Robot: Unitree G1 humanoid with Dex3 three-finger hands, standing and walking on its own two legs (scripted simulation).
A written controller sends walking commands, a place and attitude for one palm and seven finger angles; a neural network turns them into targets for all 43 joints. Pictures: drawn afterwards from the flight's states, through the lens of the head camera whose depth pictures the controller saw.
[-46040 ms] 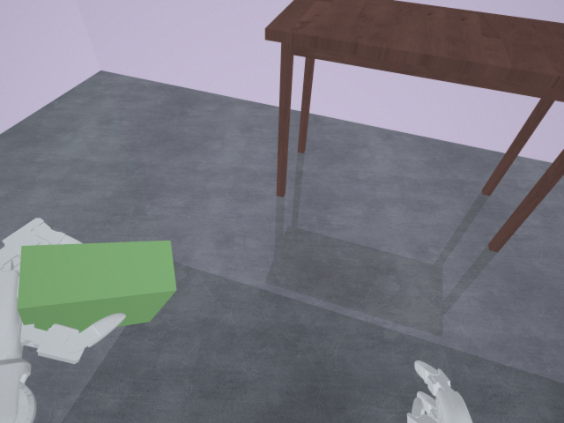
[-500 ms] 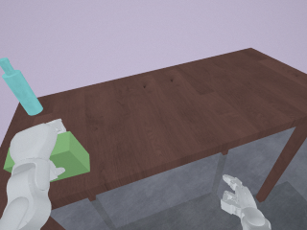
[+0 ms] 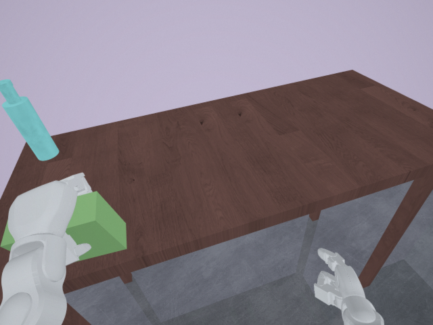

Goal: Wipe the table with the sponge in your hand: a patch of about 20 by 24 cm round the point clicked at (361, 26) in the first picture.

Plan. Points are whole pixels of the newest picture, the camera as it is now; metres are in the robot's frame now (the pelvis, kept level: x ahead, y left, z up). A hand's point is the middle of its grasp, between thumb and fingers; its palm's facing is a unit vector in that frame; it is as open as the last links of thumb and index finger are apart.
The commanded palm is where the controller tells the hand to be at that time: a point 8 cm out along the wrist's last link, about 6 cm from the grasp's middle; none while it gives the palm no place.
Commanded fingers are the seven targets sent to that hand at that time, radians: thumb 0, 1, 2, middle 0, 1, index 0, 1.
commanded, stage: lift the sponge slowly off the table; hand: left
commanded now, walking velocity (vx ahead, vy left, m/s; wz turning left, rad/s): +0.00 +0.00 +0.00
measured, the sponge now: (79, 237) +0.21 +0.29 +0.09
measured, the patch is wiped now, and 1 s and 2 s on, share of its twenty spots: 1.00 1.00 1.00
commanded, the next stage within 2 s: bring the sponge back beside the body in 1.82 s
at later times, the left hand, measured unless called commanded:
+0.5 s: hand (69, 220) +0.20 +0.27 +0.16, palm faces +0.19 -0.13 -0.97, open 9.5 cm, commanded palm +0.17 +0.27 +0.23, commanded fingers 0.00 0.10 1.30 -1.20 -1.60 -1.20 -1.60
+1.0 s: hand (56, 203) +0.21 +0.29 +0.19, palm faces +0.26 -0.14 -0.96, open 9.5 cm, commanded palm +0.17 +0.28 +0.26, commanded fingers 0.00 0.10 1.30 -1.20 -1.60 -1.20 -1.60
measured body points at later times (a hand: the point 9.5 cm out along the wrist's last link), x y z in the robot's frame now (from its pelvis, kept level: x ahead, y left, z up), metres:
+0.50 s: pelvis -0.01 -0.01 +0.00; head -0.05 -0.06 +0.45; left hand +0.19 +0.28 +0.21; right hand +0.26 -0.20 -0.06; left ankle +0.02 +0.12 -0.73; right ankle +0.00 -0.09 -0.73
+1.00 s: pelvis -0.02 +0.00 +0.00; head -0.07 -0.05 +0.45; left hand +0.19 +0.29 +0.24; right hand +0.25 -0.19 -0.05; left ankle +0.02 +0.12 -0.73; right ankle +0.00 -0.09 -0.73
